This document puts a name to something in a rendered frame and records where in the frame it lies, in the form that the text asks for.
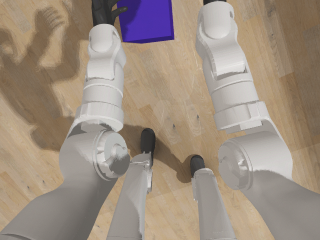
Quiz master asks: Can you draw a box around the carton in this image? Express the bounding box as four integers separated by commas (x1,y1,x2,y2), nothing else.
116,0,175,44

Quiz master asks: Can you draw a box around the robot right forearm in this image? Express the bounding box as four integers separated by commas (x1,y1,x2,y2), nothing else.
195,1,293,163

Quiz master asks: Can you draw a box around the robot left upper arm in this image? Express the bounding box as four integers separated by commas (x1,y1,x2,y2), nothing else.
0,129,131,240

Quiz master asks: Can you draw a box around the robot left forearm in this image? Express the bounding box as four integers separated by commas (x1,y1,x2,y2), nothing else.
58,24,127,160

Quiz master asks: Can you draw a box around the robot right upper arm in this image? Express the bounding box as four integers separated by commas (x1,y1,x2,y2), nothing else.
218,131,320,240

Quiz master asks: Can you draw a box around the left robot hand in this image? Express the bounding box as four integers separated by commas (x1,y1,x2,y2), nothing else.
91,0,128,27

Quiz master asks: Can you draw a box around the left robot foot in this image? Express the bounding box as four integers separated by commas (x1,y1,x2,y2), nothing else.
140,128,156,167

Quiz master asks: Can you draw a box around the robot left thigh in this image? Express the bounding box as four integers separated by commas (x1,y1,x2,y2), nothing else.
106,164,153,240

